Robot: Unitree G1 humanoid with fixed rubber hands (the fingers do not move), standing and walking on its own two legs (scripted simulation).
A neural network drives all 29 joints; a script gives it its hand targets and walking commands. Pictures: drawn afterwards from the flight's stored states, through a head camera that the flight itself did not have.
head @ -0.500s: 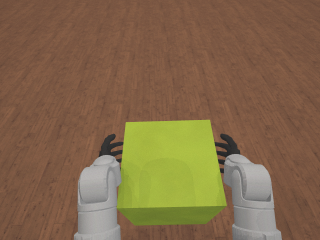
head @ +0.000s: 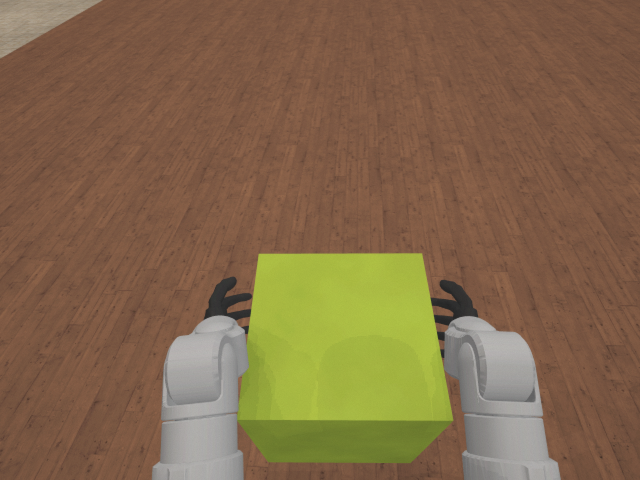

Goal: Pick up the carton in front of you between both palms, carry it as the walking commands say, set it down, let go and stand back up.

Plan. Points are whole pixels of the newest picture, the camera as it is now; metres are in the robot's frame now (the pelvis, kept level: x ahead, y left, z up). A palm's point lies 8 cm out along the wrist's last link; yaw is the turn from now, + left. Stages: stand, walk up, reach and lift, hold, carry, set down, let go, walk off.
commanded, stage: carry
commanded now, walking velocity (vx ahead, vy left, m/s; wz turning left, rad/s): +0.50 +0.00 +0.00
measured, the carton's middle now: (339, 365) +0.30 +0.01 -0.02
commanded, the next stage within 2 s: none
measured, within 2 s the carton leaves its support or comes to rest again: neither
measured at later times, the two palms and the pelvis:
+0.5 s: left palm (247, 165) +0.63 +0.16 +0.09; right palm (408, 168) +0.60 -0.12 +0.09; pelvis +0.32 +0.04 +0.00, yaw -3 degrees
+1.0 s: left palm (275, 107) +0.87 +0.14 +0.08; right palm (402, 107) +0.86 -0.15 +0.07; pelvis +0.57 +0.00 -0.01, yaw -1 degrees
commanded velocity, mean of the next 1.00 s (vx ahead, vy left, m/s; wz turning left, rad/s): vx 0.24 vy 0.00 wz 0.00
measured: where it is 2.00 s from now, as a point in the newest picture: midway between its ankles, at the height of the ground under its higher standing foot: (339, 397)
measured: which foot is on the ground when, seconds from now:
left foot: up 0.00-0.18, down 0.20-0.66, up 0.68-0.90, down 0.92-1.00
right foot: down 0.00-0.22, up 0.24-0.62, down 0.64-1.00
